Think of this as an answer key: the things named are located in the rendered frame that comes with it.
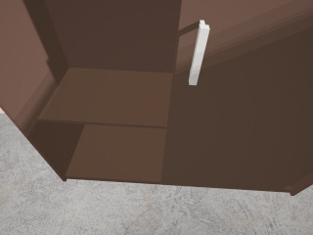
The handle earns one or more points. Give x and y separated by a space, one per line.
199 52

